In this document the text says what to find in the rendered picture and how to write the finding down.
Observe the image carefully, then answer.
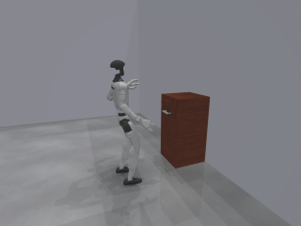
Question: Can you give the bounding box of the right robot forearm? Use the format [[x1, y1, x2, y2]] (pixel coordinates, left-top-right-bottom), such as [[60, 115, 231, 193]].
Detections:
[[121, 104, 143, 123]]

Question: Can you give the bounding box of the humanoid robot torso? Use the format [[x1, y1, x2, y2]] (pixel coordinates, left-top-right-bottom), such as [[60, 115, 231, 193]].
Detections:
[[111, 79, 130, 126]]

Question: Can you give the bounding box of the cabinet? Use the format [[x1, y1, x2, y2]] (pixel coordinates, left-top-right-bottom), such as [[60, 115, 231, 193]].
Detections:
[[161, 92, 210, 169]]

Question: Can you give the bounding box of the robot right hand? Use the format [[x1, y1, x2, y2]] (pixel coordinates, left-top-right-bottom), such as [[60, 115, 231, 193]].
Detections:
[[141, 119, 157, 132]]

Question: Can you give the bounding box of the left robot upper arm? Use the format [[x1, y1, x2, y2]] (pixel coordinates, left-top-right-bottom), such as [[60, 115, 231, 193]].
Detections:
[[106, 79, 114, 101]]

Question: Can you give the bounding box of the robot left hand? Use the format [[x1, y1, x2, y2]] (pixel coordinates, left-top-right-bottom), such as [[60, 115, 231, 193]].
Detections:
[[127, 79, 139, 89]]

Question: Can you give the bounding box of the right robot thigh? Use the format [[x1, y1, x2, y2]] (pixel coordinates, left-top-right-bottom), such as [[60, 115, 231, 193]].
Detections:
[[121, 120, 140, 156]]

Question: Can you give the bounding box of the right robot upper arm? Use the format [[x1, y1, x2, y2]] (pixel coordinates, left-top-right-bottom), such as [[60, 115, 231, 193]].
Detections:
[[118, 82, 128, 110]]

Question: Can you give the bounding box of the drawer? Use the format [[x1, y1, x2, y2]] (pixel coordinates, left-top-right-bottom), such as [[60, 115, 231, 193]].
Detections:
[[162, 104, 177, 121]]

